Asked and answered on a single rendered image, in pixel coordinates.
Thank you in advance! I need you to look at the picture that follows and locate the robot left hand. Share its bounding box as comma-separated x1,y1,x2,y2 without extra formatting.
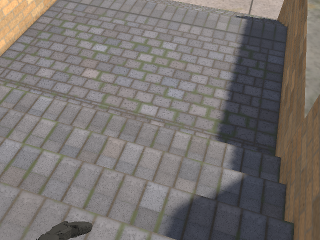
36,221,93,240

